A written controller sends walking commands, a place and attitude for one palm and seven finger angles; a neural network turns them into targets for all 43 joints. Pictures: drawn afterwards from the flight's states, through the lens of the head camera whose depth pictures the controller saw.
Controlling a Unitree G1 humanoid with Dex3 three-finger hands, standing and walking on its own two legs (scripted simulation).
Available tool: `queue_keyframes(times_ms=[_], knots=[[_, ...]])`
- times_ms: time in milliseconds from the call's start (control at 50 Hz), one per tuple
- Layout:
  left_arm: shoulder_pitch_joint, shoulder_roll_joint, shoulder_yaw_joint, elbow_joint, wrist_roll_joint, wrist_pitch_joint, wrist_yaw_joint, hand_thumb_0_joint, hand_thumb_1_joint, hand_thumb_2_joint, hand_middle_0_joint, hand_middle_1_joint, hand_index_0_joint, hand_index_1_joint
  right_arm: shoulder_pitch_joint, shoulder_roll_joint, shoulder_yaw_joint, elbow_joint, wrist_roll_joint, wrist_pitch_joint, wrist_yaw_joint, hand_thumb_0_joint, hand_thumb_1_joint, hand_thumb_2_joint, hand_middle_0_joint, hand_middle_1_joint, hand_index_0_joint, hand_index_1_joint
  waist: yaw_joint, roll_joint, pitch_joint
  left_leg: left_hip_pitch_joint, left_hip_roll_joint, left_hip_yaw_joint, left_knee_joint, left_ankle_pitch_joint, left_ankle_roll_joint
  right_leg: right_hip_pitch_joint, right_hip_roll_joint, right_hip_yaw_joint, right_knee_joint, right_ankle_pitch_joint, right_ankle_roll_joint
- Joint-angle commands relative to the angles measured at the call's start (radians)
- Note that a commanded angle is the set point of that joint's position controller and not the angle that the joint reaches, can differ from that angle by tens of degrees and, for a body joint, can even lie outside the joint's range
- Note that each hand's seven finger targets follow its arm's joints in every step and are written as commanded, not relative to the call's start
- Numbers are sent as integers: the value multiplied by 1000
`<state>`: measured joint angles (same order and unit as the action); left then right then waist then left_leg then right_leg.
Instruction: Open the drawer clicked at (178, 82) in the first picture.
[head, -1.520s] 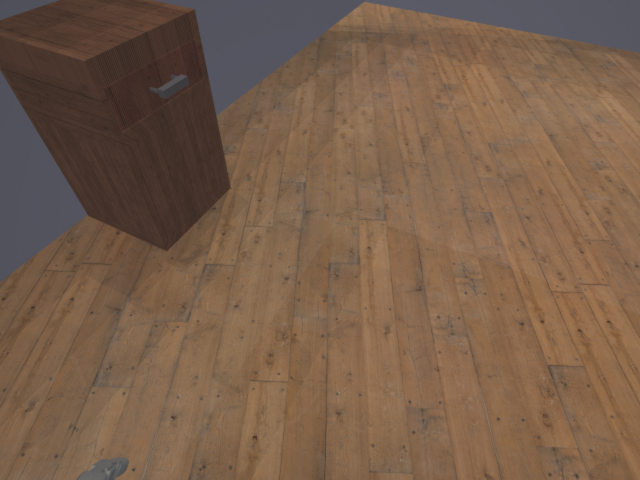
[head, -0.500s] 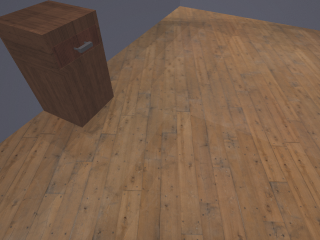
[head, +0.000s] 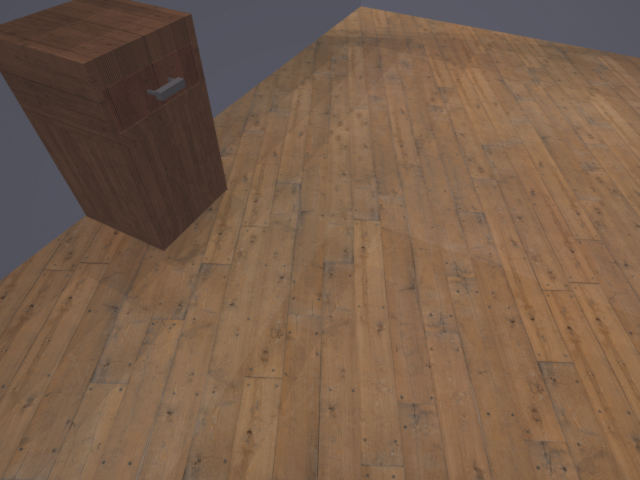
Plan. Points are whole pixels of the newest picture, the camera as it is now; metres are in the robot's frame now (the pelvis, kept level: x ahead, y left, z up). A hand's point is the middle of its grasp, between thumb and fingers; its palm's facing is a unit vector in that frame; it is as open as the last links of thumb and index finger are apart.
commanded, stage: walk to a spot facing it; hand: left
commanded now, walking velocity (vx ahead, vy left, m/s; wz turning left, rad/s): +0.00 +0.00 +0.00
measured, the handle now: (165, 87) +1.27 +0.59 -0.15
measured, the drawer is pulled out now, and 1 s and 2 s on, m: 0.00 0.00 0.00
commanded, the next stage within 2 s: none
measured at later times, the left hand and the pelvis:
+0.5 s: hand out of the picture +0.02 +0.17 -0.19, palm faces +0.00 -0.99 -0.14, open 7.3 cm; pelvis +0.10 +0.01 -0.02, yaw -5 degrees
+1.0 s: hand (268, 288) +0.49 +0.13 -0.17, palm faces -0.32 -0.93 -0.20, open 7.4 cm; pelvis +0.30 +0.00 -0.02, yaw -16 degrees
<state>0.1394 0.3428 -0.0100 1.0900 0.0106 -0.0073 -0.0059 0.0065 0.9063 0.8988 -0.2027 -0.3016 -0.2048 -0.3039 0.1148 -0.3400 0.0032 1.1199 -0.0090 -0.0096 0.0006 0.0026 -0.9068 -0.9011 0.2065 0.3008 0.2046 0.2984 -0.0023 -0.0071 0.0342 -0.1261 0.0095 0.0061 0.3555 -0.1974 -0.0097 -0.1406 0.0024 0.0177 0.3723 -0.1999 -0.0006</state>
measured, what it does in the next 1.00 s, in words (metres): walks ahead, turning right: left foot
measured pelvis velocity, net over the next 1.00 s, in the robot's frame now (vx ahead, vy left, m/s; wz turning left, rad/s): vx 0.30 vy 0.00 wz -0.29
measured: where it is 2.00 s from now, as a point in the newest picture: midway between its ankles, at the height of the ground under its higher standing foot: (363, 343)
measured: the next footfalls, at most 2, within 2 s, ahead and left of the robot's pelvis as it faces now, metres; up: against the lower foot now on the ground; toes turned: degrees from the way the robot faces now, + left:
left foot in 0.56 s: +0.22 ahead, +0.13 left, +0.00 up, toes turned +0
right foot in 1.04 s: +0.45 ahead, -0.16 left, +0.00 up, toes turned -24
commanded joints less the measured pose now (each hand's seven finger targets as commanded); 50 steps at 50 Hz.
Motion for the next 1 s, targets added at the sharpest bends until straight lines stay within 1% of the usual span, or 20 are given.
queue_keyframes(times_ms=[0, 40, 100, 240, 280, 320, 340, 360, 420, 500, 520, 540, 560, 580, 620, 660, 720, 900, 940, 980], knots=[[-39, 206, 42, -60, 1, -22, 19, 0, 900, 900, -200, -300, -200, -300, -46, -204, -38, -59, 2, -26, -13, 0, -900, -900, 200, 300, 200, 300, 2, 1, -73, 22, 115, -95, -52, 124, 37, -2, -122, 96, -62, 124, -29], [31, 80, 16, -29, 1, 1, 21, 0, 900, 900, -200, -300, -200, -300, 21, -77, -9, -30, -7, -8, -8, 0, -900, -900, 200, 300, 200, 300, 2, 3, -73, 22, 107, -64, -35, -16, 16, -20, -105, 96, -51, -43, -15], [72, 80, 27, -38, 12, 19, 4, 0, 900, 900, -200, -300, -200, -300, 57, -92, -23, -36, -16, 6, -3, 0, -900, -900, 200, 300, 200, 300, 5, 15, 61, -81, 112, -79, -60, -373, 34, -142, -67, 118, -35, -342, -32], [201, 18, 54, -76, 16, -12, -13, 0, 900, 900, -200, -300, -200, -300, 132, -86, -55, -78, -10, -21, -7, 0, -900, -900, 200, 300, 200, 300, 22, 58, 77, -119, 183, -116, 40, -374, 96, -185, -17, 112, 137, -272, -70], [274, 28, 65, -59, 17, -25, -6, 0, 900, 900, -200, -300, -200, -300, 112, -40, -52, -100, -5, -33, -6, 0, -900, -900, 200, 300, 200, 300, 49, -60, 74, -243, 115, -16, 219, -282, 60, -65, -81, 241, 65, -216, -113], [418, 77, 84, -12, 12, -42, 13, 0, 900, 900, -200, -300, -200, -300, 15, 19, -44, -151, -6, -47, -4, 0, -900, -900, 200, 300, 200, 300, 97, -246, 84, -518, 26, 111, 550, -341, 2, 152, -289, 561, -96, 50, -239], [467, 62, 85, 1, 13, -48, 24, 0, 900, 900, -200, -300, -200, -300, -44, 18, -44, -175, -8, -55, -5, 0, -900, -900, 200, 300, 200, 300, 122, -186, 92, -609, 54, 62, 638, -374, 2, 220, -325, 600, -85, 215, -293], [483, 52, 86, 11, 17, -49, 32, 0, 900, 900, -200, -300, -200, -300, -64, 32, -46, -181, -7, -62, -4, 0, -900, -900, 200, 300, 200, 300, 118, -119, 73, -646, 72, 42, 674, -384, 2, 269, -330, 572, -46, 311, -309], [378, 19, 83, -13, 27, -53, 37, 0, 900, 900, -200, -300, -200, -300, -22, 72, -50, -179, 2, -60, 5, 0, -900, -900, 200, 300, 200, 300, 53, -118, 46, -488, 102, 11, 508, -339, 5, 114, -288, 426, -45, 186, -247], [272, 0, 89, -19, 11, -49, 21, 0, 900, 900, -200, -300, -200, -300, 185, 88, -58, -112, 2, -59, 7, 0, -900, -900, 200, 300, 200, 300, -65, -104, 43, -5, 18, 136, 221, -25, -3, -222, -124, 211, 9, 27, -132], [271, -29, 87, -22, 8, -49, 17, 0, 900, 900, -200, -300, -200, -300, 314, 47, -70, -68, 1, -66, -6, 0, -900, -900, 200, 300, 200, 300, -112, -8, -16, 182, 52, 89, 161, -60, 11, -294, -74, 167, 190, 85, -106], [289, -89, 84, -39, 1, -46, 9, 0, 900, 900, -200, -300, -200, -300, 457, -51, -99, -30, -15, -74, -18, 0, -900, -900, 200, 300, 200, 300, -149, 242, -111, 330, 281, -224, 42, -213, 78, -428, 27, 50, 510, -96, -58], [260, -109, 77, -74, 3, -53, 6, 0, 900, 900, -200, -300, -200, -300, 536, -104, -107, -26, -17, -69, -21, 0, -900, -900, 200, 300, 200, 300, -158, 313, -112, 299, 469, -483, -128, -302, 163, -513, 54, -8, 758, -349, -39], [218, -105, 80, -76, 13, -51, 13, 0, 900, 900, -200, -300, -200, -300, 461, -55, -93, -33, -17, -63, -23, 0, -900, -900, 200, 300, 200, 300, -130, 205, -45, 194, 490, -498, -169, -384, 176, -544, -5, 30, 862, -318, -56], [179, -133, 80, -60, 23, -37, -3, 0, 900, 900, -200, -300, -200, -300, 321, 55, -67, -68, -17, -70, -25, 0, -900, -900, 200, 300, 200, 300, -65, 94, 118, -11, 420, -318, -192, -307, 158, -560, -91, 19, 904, -171, -48], [225, -165, 79, -44, 26, -22, -13, 0, 900, 900, -200, -300, -200, -300, 293, 100, -53, -60, -14, -87, -31, 0, -900, -900, 200, 300, 200, 300, -10, 97, 105, -43, 354, -139, -178, -112, 128, -503, -105, 3, 861, -99, -32], [206, -177, 79, -64, 28, -2, -19, 0, 900, 900, -200, -300, -200, -300, 309, 103, -56, -49, -13, -97, -31, 0, -900, -900, 200, 300, 200, 300, 9, 106, 94, -16, 309, 8, -191, 42, 142, -532, -114, -24, 791, -27, -10], [-94, -158, 68, -178, 18, -10, -29, 0, 900, 900, -200, -300, -200, -300, 408, 83, -57, 16, -21, -84, -30, 0, -900, -900, 200, 300, 200, 300, -36, 108, 140, 105, 299, 151, -162, 372, 129, -427, -76, -144, 307, 59, -38], [-48, -136, 74, -165, 19, -15, -25, 0, 900, 900, -200, -300, -200, -300, 398, 58, -63, 23, -21, -79, -29, 0, -900, -900, 200, 300, 200, 300, -3, 104, 94, 141, 308, 180, -64, 562, 125, -326, -40, -165, 281, 8, -66], [144, -100, 86, -106, 26, -30, -18, 0, 900, 900, -200, -300, -200, -300, 375, 37, -64, 22, -16, -72, -27, 0, -900, -900, 200, 300, 200, 300, 83, 88, -21, 110, 269, 218, 204, 715, 90, -61, 19, -204, 200, 18, -92]])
